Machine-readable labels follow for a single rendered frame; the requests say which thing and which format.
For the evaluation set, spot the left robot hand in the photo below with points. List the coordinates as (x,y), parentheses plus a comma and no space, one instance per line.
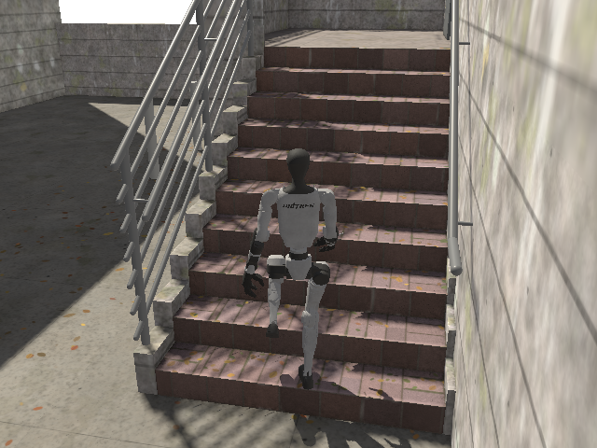
(247,283)

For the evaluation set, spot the left robot forearm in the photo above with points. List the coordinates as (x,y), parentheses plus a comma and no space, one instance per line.
(256,248)

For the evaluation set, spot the right robot forearm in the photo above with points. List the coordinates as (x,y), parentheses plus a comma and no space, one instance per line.
(332,241)

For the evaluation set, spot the robot left upper arm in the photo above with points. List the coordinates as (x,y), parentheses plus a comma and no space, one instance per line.
(268,198)

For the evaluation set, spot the robot right upper arm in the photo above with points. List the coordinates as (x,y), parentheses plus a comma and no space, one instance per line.
(327,198)

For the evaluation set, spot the robot right shin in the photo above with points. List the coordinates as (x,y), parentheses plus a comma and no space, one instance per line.
(309,342)

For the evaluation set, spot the robot left thigh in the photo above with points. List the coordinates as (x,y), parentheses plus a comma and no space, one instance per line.
(276,268)

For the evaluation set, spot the right robot hand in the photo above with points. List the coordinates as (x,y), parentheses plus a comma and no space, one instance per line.
(322,241)

